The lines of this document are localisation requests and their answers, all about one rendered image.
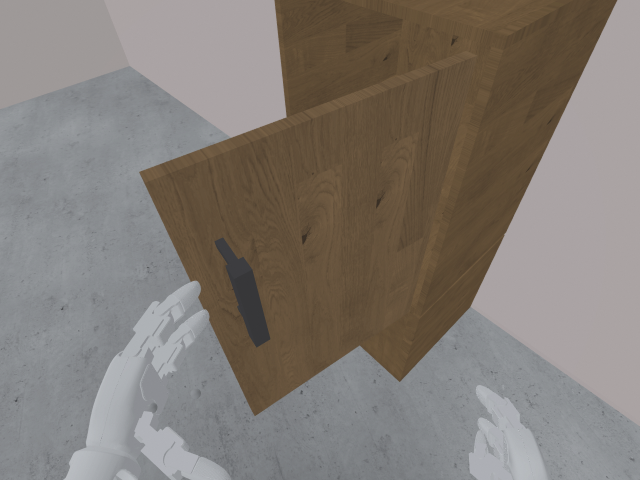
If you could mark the handle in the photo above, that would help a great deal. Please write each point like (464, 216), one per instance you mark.
(246, 292)

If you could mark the right robot hand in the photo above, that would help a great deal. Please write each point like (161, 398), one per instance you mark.
(516, 450)

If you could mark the left robot forearm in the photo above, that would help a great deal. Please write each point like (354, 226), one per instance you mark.
(100, 463)

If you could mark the cupboard door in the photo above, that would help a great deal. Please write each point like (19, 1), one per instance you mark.
(331, 207)

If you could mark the left robot hand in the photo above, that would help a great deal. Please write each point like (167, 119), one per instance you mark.
(137, 377)

